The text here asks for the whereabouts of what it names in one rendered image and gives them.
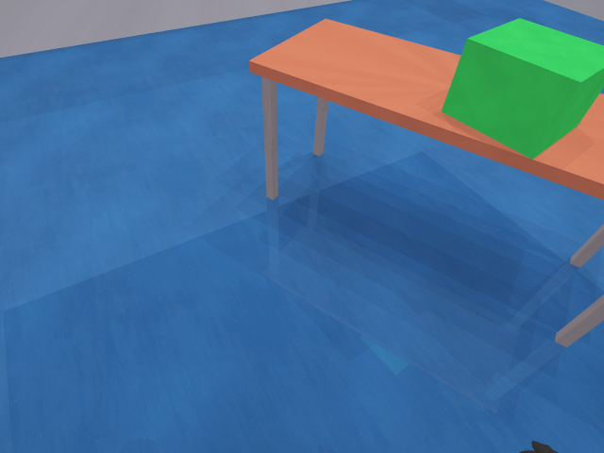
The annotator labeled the table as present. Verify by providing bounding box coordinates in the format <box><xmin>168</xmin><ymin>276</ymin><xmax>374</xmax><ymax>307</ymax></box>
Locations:
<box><xmin>249</xmin><ymin>19</ymin><xmax>604</xmax><ymax>347</ymax></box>

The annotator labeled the carton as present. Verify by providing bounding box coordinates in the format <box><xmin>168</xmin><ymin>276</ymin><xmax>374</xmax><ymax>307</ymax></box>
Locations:
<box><xmin>442</xmin><ymin>18</ymin><xmax>604</xmax><ymax>159</ymax></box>

